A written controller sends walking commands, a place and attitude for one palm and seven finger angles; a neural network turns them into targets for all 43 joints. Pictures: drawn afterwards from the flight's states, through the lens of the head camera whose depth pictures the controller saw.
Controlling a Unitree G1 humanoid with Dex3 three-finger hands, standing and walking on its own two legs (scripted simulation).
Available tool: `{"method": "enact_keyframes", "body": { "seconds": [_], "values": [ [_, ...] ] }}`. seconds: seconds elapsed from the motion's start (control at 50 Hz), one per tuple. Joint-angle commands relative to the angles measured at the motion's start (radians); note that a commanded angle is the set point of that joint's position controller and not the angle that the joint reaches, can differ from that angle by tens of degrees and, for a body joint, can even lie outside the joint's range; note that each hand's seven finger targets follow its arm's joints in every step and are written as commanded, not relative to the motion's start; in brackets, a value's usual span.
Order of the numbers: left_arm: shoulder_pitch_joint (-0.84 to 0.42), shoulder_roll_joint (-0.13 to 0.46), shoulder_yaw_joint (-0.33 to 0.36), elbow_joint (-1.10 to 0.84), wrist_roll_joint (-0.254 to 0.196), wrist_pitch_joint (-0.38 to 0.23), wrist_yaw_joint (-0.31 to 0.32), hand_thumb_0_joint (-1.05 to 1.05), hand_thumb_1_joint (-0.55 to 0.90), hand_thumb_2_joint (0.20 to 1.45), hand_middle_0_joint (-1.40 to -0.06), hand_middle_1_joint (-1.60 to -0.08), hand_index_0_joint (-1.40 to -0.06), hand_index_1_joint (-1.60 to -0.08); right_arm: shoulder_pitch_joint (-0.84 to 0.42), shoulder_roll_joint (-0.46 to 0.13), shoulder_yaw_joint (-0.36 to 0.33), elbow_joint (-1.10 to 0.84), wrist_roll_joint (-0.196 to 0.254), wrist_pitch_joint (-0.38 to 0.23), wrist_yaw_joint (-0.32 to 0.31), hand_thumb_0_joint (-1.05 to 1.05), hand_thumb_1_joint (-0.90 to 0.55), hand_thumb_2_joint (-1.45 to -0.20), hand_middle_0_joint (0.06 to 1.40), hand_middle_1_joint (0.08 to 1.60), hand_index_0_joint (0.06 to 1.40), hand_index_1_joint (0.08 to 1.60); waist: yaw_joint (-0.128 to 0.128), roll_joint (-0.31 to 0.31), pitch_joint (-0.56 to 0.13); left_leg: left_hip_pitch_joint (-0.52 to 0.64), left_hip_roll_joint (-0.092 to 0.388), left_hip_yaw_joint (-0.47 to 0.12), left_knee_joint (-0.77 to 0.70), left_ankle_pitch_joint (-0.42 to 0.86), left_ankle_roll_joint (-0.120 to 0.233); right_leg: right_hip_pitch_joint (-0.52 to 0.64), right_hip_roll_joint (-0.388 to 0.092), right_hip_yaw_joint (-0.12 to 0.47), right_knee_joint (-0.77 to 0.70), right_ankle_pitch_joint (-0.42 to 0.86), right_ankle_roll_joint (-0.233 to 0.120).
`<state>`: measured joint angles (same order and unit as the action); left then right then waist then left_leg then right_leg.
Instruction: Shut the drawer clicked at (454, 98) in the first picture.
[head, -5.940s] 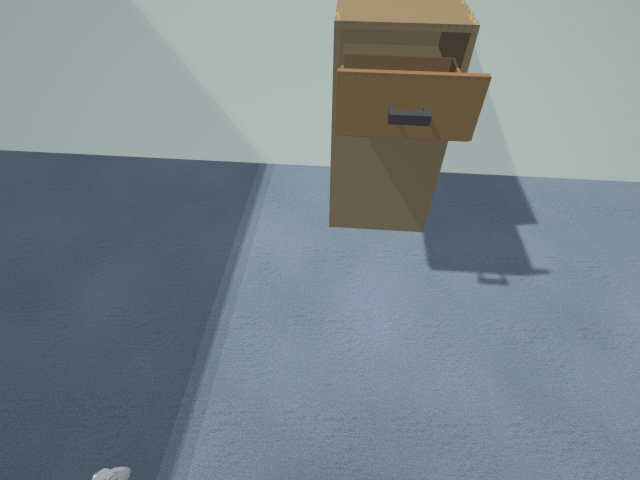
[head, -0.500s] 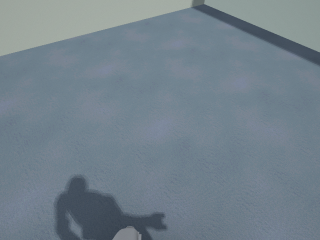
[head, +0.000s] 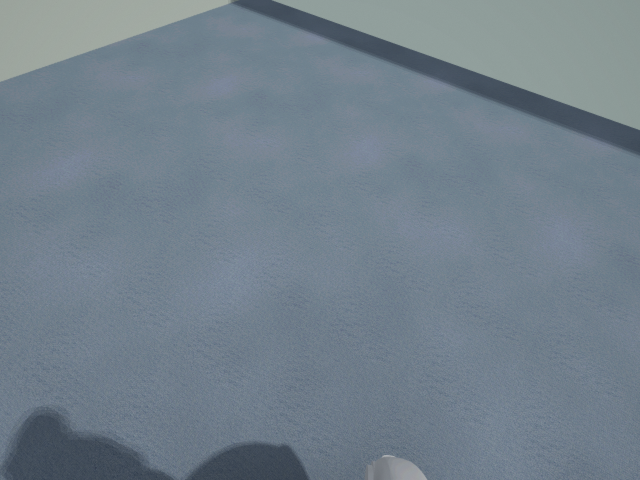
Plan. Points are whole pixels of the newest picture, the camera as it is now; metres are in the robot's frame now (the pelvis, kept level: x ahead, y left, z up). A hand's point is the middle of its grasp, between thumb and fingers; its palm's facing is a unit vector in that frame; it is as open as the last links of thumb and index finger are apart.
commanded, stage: walk to a spot facing it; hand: left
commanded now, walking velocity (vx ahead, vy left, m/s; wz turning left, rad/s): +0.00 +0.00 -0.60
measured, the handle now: out of the picture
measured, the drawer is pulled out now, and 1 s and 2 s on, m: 0.30 0.30 0.30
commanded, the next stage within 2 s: turn to face it in 0.12 s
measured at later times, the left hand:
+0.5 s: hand (262, 466) +0.17 +0.08 -0.15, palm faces -0.09 -0.97 -0.22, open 7.2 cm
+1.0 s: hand out of the picture +0.03 +0.19 -0.17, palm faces +0.25 -0.93 -0.27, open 7.4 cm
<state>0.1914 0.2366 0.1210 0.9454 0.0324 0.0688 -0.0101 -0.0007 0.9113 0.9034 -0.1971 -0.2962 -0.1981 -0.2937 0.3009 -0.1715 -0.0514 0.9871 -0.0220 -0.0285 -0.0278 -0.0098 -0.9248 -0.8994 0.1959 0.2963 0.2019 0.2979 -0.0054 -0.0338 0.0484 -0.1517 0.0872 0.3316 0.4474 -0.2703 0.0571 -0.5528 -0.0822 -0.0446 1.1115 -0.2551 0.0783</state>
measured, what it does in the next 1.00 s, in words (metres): steps on the spot: right foot, then left foot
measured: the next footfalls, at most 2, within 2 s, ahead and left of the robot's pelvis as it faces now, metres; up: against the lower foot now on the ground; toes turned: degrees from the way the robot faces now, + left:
right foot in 0.22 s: +0.06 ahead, -0.15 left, +0.00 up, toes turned -16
left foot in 0.74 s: +0.07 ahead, +0.07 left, +0.00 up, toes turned +11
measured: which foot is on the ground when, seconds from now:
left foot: down 0.00-0.24, up 0.26-0.72, down 0.74-1.00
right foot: up 0.00-0.20, down 0.22-0.74, up 0.76-1.00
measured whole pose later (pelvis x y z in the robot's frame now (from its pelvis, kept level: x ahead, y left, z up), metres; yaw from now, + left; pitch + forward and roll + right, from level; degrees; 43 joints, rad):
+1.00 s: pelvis +0.01 -0.04 +0.00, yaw +11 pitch +1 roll -1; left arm 0.20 0.24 0.10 0.95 0.02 0.06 0.02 0.00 0.91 0.90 -0.20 -0.30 -0.20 -0.29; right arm 0.20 -0.21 -0.06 0.93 -0.02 0.02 0.00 0.00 -0.90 -0.90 0.20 0.30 0.20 0.30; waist 0.00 0.00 0.06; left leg -0.31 -0.01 0.01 0.48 -0.19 0.04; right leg -0.45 -0.08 -0.01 1.01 -0.40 0.09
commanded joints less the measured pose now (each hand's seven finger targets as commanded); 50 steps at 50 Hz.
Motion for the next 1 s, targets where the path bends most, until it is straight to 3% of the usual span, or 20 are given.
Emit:
{"method": "enact_keyframes", "body": {
  "seconds": [0.0,0.14,0.18,0.2,0.22,0.24,0.26,0.3,0.36,0.42,0.54,0.62,0.66,0.68,0.7,0.72,0.74,0.78,0.84,0.98],
  "values": [
    [-0.049,-0.007,-0.023,-0.091,-0.005,-0.01,-0.011,0.0,0.9,0.9,-0.2,-0.3,-0.2,-0.3,0.063,-0.144,-0.034,-0.036,-0.003,-0.004,-0.003,0.0,-0.9,-0.9,0.2,0.3,0.2,0.3,-0.025,0.168,0.007,0.073,0.303,-0.149,-0.133,0.458,0.063,-0.028,-0.02,-0.018,-0.131,-0.052,-0.002],
    [-0.096,0.006,-0.029,-0.135,-0.007,-0.035,-0.005,0.0,0.9,0.9,-0.2,-0.3,-0.2,-0.3,0.08,-0.185,-0.055,-0.032,-0.009,0.016,0.01,0.0,-0.9,-0.9,0.2,0.3,0.2,0.3,-0.039,0.183,-0.029,0.087,0.336,-0.087,0.0,0.497,0.031,0.14,0.028,-0.078,-0.409,-0.128,-0.048],
    [0.02,0.045,-0.02,-0.107,-0.006,-0.058,0.002,0.0,0.9,0.9,-0.2,-0.3,-0.2,-0.3,0.076,-0.19,-0.056,-0.046,0.002,0.018,0.017,0.0,-0.9,-0.9,0.2,0.3,0.2,0.3,0.028,0.113,-0.116,0.034,0.301,-0.025,0.227,0.545,-0.041,0.358,0.044,-0.075,-0.623,0.06,-0.08],
    [0.124,0.145,-0.003,-0.077,0.002,-0.077,0.015,0.0,0.9,0.9,-0.2,-0.3,-0.2,-0.3,0.081,-0.148,-0.046,-0.07,0.012,0.022,0.026,0.0,-0.9,-0.9,0.2,0.3,0.2,0.3,0.071,-0.121,-0.2,-0.205,0.208,0.002,0.465,0.25,-0.101,0.609,-0.14,0.186,-0.69,0.372,-0.16],
    [0.185,0.226,0.012,-0.049,-0.012,-0.081,0.03,0.0,0.9,0.9,-0.2,-0.3,-0.2,-0.3,0.026,-0.082,-0.023,-0.111,0.013,0.029,0.021,0.0,-0.9,-0.9,0.2,0.3,0.2,0.3,0.082,-0.269,-0.224,-0.423,0.054,-0.083,0.677,-0.373,-0.146,0.682,-0.343,0.41,-0.675,0.867,-0.281],
    [0.173,0.192,0.0,-0.044,-0.024,-0.077,0.042,0.0,0.9,0.9,-0.2,-0.3,-0.2,-0.3,0.007,-0.094,-0.022,-0.105,0.018,0.043,0.004,0.0,-0.9,-0.9,0.2,0.3,0.2,0.3,0.074,-0.153,-0.226,-0.399,0.076,-0.237,0.717,-0.384,-0.127,0.616,-0.35,0.311,-0.677,0.884,-0.318],
    [0.119,0.147,-0.007,-0.046,-0.019,-0.081,0.05,0.0,0.9,0.9,-0.2,-0.3,-0.2,-0.3,0.008,-0.067,-0.013,-0.078,0.014,0.048,0.005,0.0,-0.9,-0.9,0.2,0.3,0.2,0.3,0.052,-0.157,-0.196,-0.408,0.08,-0.268,0.736,-0.319,-0.117,0.58,-0.279,0.257,-0.691,0.794,-0.289],
    [0.022,0.081,-0.038,-0.051,-0.018,-0.086,0.051,0.0,0.9,0.9,-0.2,-0.3,-0.2,-0.3,0.028,-0.058,-0.011,-0.028,0.008,0.058,0.005,0.0,-0.9,-0.9,0.2,0.3,0.2,0.3,0.0,-0.083,-0.133,-0.362,0.059,-0.304,0.743,-0.196,-0.119,0.468,-0.215,0.153,-0.726,0.648,-0.241],
    [-0.043,0.041,-0.061,-0.043,-0.016,-0.1,0.044,0.0,0.9,0.9,-0.2,-0.3,-0.2,-0.3,0.108,-0.031,-0.009,0.032,0.009,0.068,0.008,0.0,-0.9,-0.9,0.2,0.3,0.2,0.3,-0.049,-0.072,-0.065,-0.258,0.036,-0.302,0.608,-0.102,-0.123,0.324,-0.158,0.008,-0.783,0.491,-0.19],
    [-0.006,0.043,-0.053,-0.026,-0.017,-0.094,0.042,0.0,0.9,0.9,-0.2,-0.3,-0.2,-0.3,0.061,-0.05,-0.017,0.025,0.009,0.075,0.009,0.0,-0.9,-0.9,0.2,0.3,0.2,0.3,-0.019,-0.11,-0.013,-0.3,0.018,-0.291,0.587,-0.111,-0.13,0.343,-0.192,0.015,-0.813,0.421,-0.214],
    [0.036,0.069,-0.027,-0.022,-0.004,-0.081,0.054,0.0,0.9,0.9,-0.2,-0.3,-0.2,-0.3,-0.061,-0.048,-0.024,-0.031,0.008,0.071,0.022,0.0,-0.9,-0.9,0.2,0.3,0.2,0.3,0.026,-0.083,0.008,-0.341,0.019,-0.263,0.476,-0.187,-0.129,0.405,-0.282,0.021,-0.783,0.399,-0.258],
    [0.022,0.101,-0.017,-0.032,-0.004,-0.073,0.053,0.0,0.9,0.9,-0.2,-0.3,-0.2,-0.3,-0.065,-0.047,-0.023,-0.061,0.008,0.065,0.03,0.0,-0.9,-0.9,0.2,0.3,0.2,0.3,0.021,-0.096,-0.037,-0.262,0.005,-0.22,0.324,-0.156,-0.114,0.414,-0.299,-0.02,-0.723,0.375,-0.233],
    [0.02,0.104,-0.013,-0.034,-0.01,-0.068,0.05,0.0,0.9,0.9,-0.2,-0.3,-0.2,-0.3,-0.024,-0.061,-0.029,-0.067,0.006,0.059,0.033,0.0,-0.9,-0.9,0.2,0.3,0.2,0.3,-0.004,-0.065,-0.081,-0.147,-0.006,-0.205,0.153,-0.025,-0.103,0.389,-0.278,-0.074,-0.62,0.329,-0.177],
    [0.019,0.098,-0.015,-0.039,-0.017,-0.062,0.046,0.0,0.9,0.9,-0.2,-0.3,-0.2,-0.3,0.017,-0.09,-0.036,-0.06,0.005,0.056,0.035,0.0,-0.9,-0.9,0.2,0.3,0.2,0.3,-0.028,0.003,-0.103,-0.045,0.001,-0.232,0.051,0.101,-0.087,0.324,-0.244,-0.117,-0.522,0.252,-0.129],
    [0.027,0.056,-0.017,-0.062,-0.024,-0.055,0.041,0.0,0.9,0.9,-0.2,-0.3,-0.2,-0.3,0.064,-0.176,-0.054,-0.062,-0.002,0.046,0.031,0.0,-0.9,-0.9,0.2,0.3,0.2,0.3,-0.049,0.245,-0.131,0.049,0.176,-0.51,-0.049,0.323,0.002,0.155,-0.13,-0.165,-0.332,-0.024,-0.053],
    [-0.03,0.017,-0.032,-0.108,-0.024,-0.05,0.04,0.0,0.9,0.9,-0.2,-0.3,-0.2,-0.3,0.1,-0.253,-0.071,-0.064,-0.005,0.046,0.023,0.0,-0.9,-0.9,0.2,0.3,0.2,0.3,-0.077,0.392,-0.096,0.065,0.365,-0.759,-0.131,0.58,0.14,-0.02,-0.017,-0.122,-0.103,-0.421,0.001],
    [-0.076,0.052,-0.031,-0.125,-0.015,-0.043,0.037,0.0,0.9,0.9,-0.2,-0.3,-0.2,-0.3,0.102,-0.26,-0.072,-0.057,-0.004,0.049,0.02,0.0,-0.9,-0.9,0.2,0.3,0.2,0.3,-0.077,0.234,-0.099,0.015,0.376,-0.703,-0.134,0.426,0.175,-0.004,-0.033,-0.012,0.022,-0.361,-0.017],
    [-0.068,0.04,-0.018,-0.098,-0.007,-0.038,0.028,0.0,0.9,0.9,-0.2,-0.3,-0.2,-0.3,-0.022,-0.224,-0.061,-0.088,-0.006,0.041,0.011,0.0,-0.9,-0.9,0.2,0.3,0.2,0.3,-0.035,0.218,-0.064,-0.055,0.261,-0.655,-0.16,0.199,0.124,-0.054,-0.034,0.031,0.082,-0.217,-0.012],
    [-0.004,0.056,-0.017,-0.068,-0.011,-0.042,0.019,0.0,0.9,0.9,-0.2,-0.3,-0.2,-0.3,-0.096,-0.21,-0.051,-0.117,0.0,0.03,0.01,0.0,-0.9,-0.9,0.2,0.3,0.2,0.3,-0.003,0.145,-0.091,-0.034,0.172,-0.542,-0.142,0.259,0.083,-0.014,-0.02,0.037,0.046,-0.114,0.004],
    [-0.041,0.05,-0.024,-0.1,-0.021,-0.038,0.03,0.0,0.9,0.9,-0.2,-0.3,-0.2,-0.3,-0.051,-0.247,-0.068,-0.11,-0.001,0.045,0.018,0.0,-0.9,-0.9,0.2,0.3,0.2,0.3,-0.038,0.175,-0.102,0.0,0.151,-0.623,-0.122,0.248,0.113,0.056,0.022,0.035,-0.181,-0.185,0.019]
  ]
}}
